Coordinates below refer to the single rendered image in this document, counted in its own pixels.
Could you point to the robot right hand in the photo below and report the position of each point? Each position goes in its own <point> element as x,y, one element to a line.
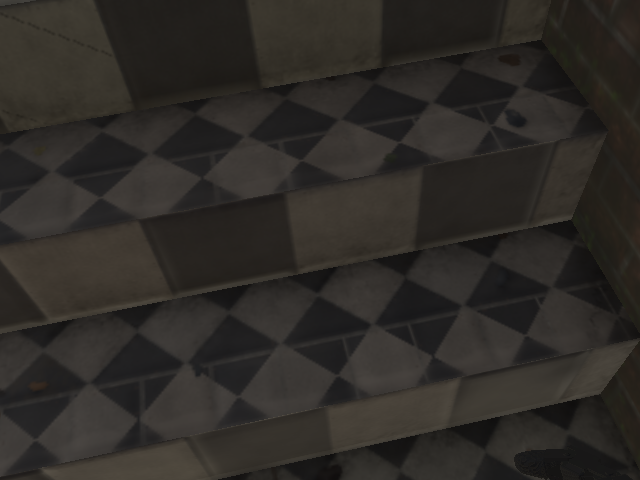
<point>560,464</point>

